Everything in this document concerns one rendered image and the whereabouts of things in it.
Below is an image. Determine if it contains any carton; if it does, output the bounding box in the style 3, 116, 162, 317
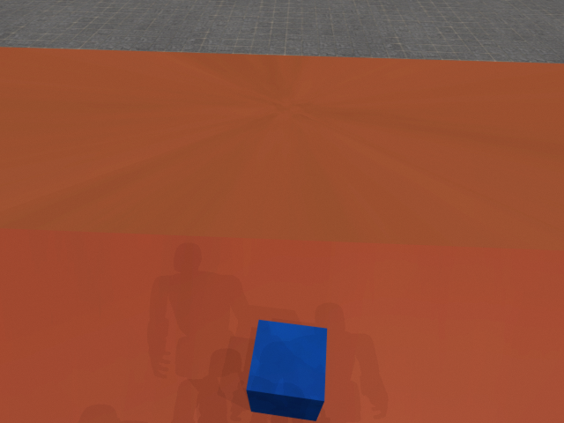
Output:
246, 320, 327, 421

